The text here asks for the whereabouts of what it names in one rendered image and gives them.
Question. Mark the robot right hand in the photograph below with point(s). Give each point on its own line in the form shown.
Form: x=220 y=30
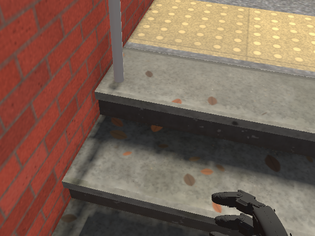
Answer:
x=264 y=221

